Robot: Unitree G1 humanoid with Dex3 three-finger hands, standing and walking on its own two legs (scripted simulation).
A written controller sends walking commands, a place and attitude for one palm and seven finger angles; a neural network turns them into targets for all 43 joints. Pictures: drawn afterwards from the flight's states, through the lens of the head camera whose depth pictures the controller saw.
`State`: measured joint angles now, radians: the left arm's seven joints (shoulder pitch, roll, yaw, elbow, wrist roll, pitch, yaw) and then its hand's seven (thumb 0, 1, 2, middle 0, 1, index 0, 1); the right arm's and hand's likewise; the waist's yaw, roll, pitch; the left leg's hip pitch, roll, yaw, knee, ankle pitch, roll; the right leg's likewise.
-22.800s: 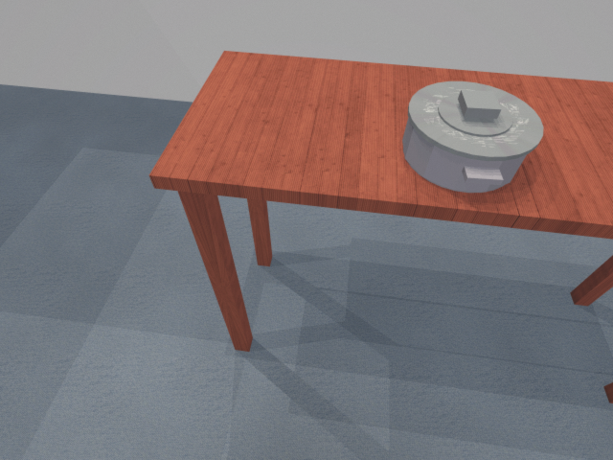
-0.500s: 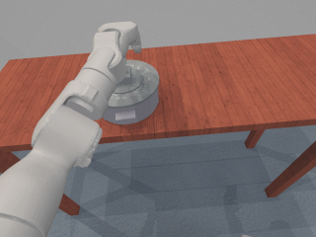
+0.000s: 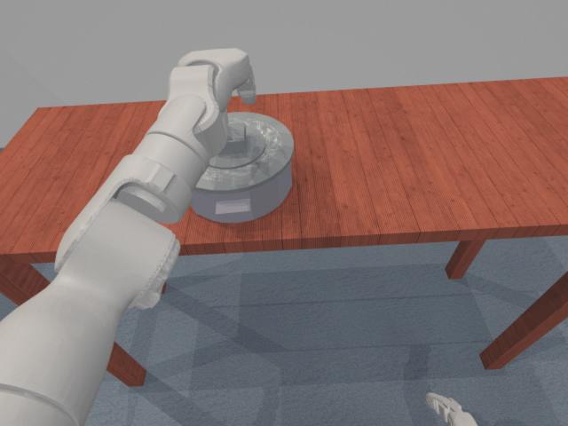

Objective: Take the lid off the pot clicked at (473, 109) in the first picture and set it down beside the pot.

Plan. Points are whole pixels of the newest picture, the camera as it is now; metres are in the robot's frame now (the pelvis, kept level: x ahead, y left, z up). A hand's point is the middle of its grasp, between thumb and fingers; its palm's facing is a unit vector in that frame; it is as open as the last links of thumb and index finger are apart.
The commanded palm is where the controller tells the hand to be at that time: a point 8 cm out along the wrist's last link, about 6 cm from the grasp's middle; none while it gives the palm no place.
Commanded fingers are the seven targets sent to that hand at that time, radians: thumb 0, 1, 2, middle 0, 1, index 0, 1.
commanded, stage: move the open hand above the knob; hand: left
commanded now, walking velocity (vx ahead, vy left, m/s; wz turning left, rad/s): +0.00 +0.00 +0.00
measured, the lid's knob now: (229, 136) +0.53 +0.09 +0.14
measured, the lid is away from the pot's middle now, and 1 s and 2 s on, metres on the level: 0.01 0.01 0.01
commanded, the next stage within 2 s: lower the open fingers around the knob in 0.16 s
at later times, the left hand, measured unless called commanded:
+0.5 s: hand (217, 123) +0.48 +0.09 +0.20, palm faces -0.33 -0.08 -0.94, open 10.2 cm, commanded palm +0.47 +0.10 +0.25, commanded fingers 0.00 -0.24 1.28 -0.81 -0.08 -0.81 -0.08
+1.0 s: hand (219, 130) +0.48 +0.09 +0.19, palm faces -0.34 -0.05 -0.94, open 10.3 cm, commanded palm +0.47 +0.08 +0.22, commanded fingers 0.00 -0.24 1.28 -0.81 -0.08 -0.81 -0.08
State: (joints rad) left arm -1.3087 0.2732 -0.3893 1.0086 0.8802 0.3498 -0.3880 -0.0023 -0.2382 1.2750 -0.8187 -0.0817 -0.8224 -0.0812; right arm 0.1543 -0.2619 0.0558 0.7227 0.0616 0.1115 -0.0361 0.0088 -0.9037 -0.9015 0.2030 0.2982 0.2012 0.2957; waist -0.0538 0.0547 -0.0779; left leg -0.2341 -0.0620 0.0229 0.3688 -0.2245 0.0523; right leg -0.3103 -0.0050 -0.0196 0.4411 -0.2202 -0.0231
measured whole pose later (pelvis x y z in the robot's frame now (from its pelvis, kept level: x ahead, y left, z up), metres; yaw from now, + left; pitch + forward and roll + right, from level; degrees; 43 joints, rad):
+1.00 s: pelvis +0.00 +0.02 +0.00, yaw +0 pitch +8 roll +0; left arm -1.37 0.22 -0.40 1.17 0.86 0.40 -0.40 0.00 -0.24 1.28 -0.81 -0.08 -0.80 -0.08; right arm 0.23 -0.26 0.05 0.77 0.04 0.09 -0.02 0.01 -0.90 -0.90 0.20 0.30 0.20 0.30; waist -0.08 0.05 -0.10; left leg -0.30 -0.08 0.03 0.40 -0.24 0.08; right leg -0.37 -0.02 -0.01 0.46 -0.23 0.00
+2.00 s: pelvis -0.01 +0.01 -0.01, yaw +0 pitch +9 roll +0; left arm -1.44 0.25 -0.42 1.26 0.87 0.43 -0.40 0.00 -0.24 1.28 -0.82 -0.08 -0.83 -0.10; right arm 0.26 -0.28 0.05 0.78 0.05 0.11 -0.04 0.01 -0.90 -0.90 0.20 0.30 0.20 0.30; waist -0.12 0.03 -0.11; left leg -0.38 -0.06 0.03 0.48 -0.26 0.07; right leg -0.44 -0.01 -0.01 0.51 -0.24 -0.01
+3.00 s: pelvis +0.01 +0.01 -0.01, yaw -2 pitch +10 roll +0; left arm -1.32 0.25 -0.32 1.17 0.90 0.31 -0.20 0.00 -0.21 1.21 -0.73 -0.23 -0.75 -0.23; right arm 0.27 -0.26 0.04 0.76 0.06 0.07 -0.04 0.01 -0.90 -0.90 0.20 0.30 0.20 0.30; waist -0.12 0.07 -0.10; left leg -0.36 -0.06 0.06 0.44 -0.27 0.06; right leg -0.43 0.00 0.01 0.48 -0.23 -0.01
